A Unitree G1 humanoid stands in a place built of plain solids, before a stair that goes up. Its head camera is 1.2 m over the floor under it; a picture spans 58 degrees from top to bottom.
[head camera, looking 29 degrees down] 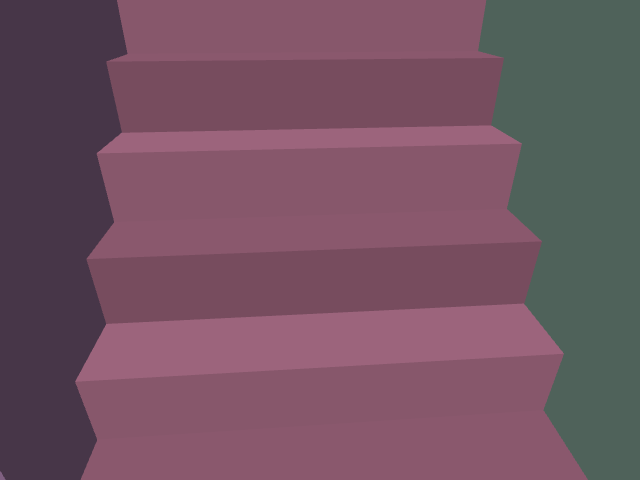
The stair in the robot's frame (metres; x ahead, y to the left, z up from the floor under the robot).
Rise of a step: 0.21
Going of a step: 0.21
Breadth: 1.20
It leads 4 degrees to the left of straight ahead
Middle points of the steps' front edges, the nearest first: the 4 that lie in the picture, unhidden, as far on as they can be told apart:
0.77 -0.02 0.42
0.98 -0.01 0.63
1.19 0.01 0.84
1.40 0.03 1.05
